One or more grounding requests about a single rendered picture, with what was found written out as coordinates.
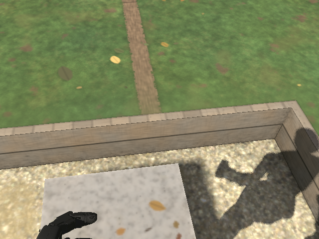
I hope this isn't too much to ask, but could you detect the left robot hand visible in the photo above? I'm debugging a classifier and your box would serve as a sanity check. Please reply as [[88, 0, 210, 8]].
[[36, 211, 98, 239]]

